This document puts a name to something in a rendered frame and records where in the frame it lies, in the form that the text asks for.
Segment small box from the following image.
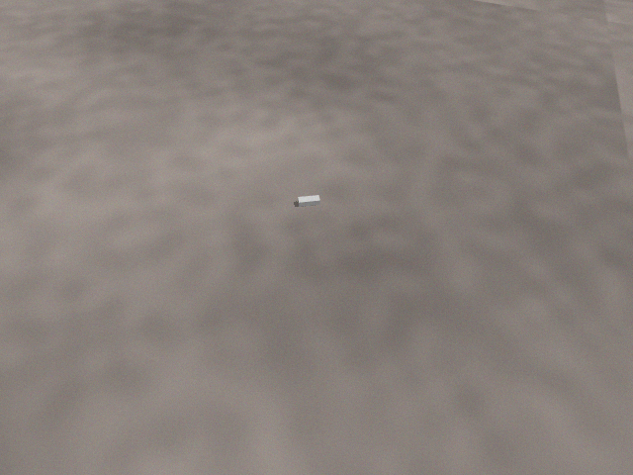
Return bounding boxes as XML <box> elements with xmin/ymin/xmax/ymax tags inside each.
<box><xmin>298</xmin><ymin>195</ymin><xmax>320</xmax><ymax>207</ymax></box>

